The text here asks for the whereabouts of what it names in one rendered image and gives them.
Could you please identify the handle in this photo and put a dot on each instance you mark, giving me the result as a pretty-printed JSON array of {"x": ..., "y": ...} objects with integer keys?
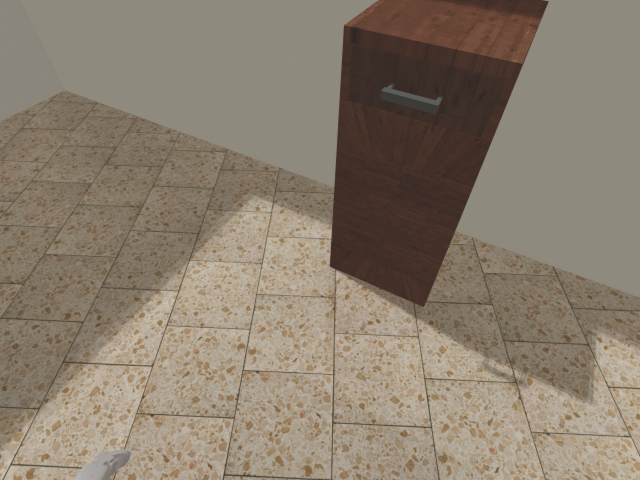
[{"x": 410, "y": 100}]

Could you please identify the drawer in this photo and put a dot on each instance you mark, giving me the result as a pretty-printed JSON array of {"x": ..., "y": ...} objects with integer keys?
[{"x": 469, "y": 96}]

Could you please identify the cabinet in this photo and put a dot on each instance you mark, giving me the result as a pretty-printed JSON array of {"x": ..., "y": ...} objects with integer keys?
[{"x": 401, "y": 184}]

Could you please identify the left robot hand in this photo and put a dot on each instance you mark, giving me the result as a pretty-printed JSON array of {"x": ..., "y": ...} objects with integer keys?
[{"x": 104, "y": 465}]

